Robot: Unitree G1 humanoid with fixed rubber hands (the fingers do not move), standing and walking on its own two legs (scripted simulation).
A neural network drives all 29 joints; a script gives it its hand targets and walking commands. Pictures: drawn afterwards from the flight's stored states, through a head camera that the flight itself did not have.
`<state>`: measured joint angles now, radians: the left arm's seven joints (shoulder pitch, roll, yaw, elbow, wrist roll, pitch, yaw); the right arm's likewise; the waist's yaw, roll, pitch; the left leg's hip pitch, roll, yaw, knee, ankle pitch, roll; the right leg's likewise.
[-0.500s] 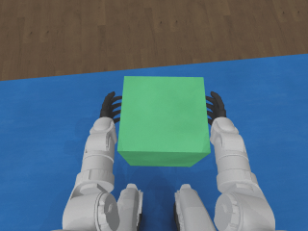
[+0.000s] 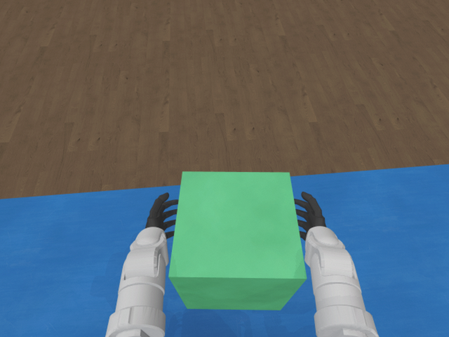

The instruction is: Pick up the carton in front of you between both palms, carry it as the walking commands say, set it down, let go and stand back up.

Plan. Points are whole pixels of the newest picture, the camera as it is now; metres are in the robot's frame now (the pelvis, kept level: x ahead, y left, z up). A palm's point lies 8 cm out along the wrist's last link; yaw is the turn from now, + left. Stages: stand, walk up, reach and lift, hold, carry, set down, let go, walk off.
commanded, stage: reach and lift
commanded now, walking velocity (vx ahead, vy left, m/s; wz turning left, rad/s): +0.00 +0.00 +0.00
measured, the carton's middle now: (234, 245) +0.31 +0.00 -0.06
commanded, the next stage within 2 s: hold in 1.08 s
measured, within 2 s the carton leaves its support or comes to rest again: neither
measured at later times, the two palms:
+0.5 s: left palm (151, 229) +0.29 +0.15 +0.04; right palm (320, 229) +0.29 -0.15 +0.04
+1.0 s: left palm (150, 224) +0.29 +0.15 +0.05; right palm (321, 224) +0.30 -0.15 +0.05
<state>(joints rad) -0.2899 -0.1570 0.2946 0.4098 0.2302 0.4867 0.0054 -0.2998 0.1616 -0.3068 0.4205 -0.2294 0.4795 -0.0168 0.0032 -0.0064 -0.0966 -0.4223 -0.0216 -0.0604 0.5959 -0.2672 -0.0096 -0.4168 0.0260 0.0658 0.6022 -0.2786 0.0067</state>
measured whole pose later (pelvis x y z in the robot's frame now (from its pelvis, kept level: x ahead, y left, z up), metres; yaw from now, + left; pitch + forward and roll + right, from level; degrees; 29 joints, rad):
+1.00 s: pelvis +0.01 +0.00 +0.02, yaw +0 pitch -6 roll +0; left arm -0.26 -0.15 0.23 0.28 0.27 0.67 -0.02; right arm -0.27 0.15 -0.24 0.29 -0.28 0.67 0.01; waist 0.00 0.00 0.03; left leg -0.09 -0.02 -0.06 0.38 -0.19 -0.01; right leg -0.08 0.02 0.07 0.38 -0.20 0.01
